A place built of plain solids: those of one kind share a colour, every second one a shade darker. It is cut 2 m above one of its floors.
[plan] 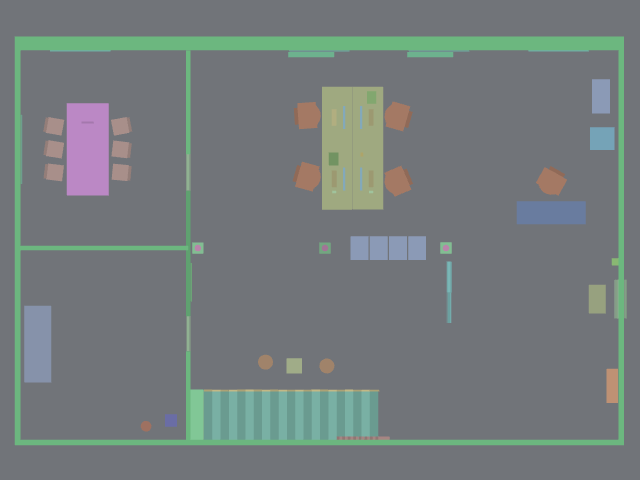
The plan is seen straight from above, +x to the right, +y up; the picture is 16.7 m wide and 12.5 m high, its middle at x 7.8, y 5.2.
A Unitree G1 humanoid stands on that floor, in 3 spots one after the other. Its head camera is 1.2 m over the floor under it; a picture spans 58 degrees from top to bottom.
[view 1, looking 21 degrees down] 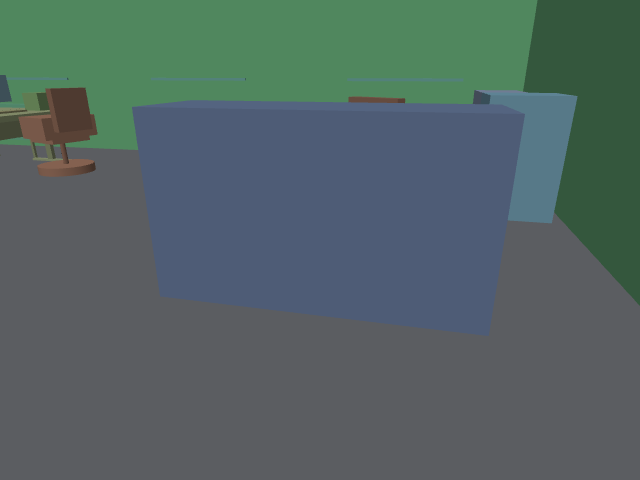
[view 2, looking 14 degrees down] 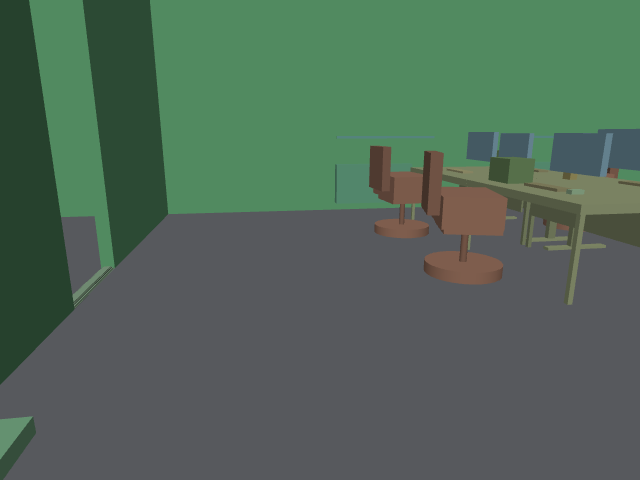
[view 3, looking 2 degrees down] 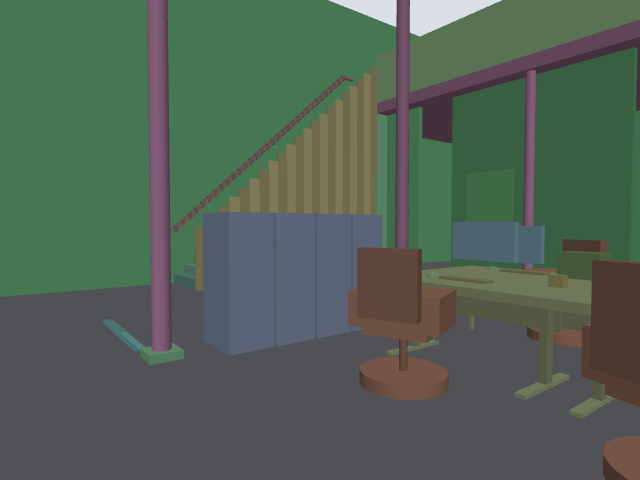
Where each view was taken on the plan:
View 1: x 14.32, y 3.66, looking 103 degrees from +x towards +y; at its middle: reception_counter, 2.15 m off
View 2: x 5.68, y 3.44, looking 81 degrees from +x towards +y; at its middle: ground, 4.96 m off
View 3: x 12.27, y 8.94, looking -127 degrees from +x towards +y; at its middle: filing_cabinet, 4.56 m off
